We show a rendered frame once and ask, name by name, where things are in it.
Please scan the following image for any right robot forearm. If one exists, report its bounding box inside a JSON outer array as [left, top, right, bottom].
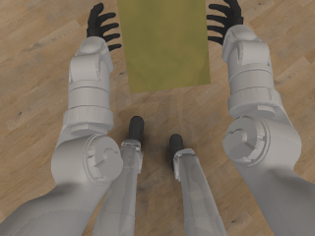
[[221, 25, 294, 128]]

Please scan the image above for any left robot forearm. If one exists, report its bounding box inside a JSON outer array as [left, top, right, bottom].
[[55, 36, 114, 149]]

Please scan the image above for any robot right upper arm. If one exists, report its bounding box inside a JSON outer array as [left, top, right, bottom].
[[222, 114, 315, 236]]

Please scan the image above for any carton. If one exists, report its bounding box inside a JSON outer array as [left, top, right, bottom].
[[116, 0, 211, 93]]

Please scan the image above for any right robot foot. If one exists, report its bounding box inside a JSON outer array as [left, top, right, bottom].
[[169, 134, 184, 171]]

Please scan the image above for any left robot hand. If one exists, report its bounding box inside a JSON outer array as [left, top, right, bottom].
[[87, 3, 122, 51]]

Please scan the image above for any robot left upper arm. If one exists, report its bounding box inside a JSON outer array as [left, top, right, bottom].
[[0, 133, 124, 236]]

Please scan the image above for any robot left shin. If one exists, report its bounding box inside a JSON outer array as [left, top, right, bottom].
[[119, 139, 141, 151]]

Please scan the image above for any right robot hand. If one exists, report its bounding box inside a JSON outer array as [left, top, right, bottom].
[[206, 0, 244, 45]]

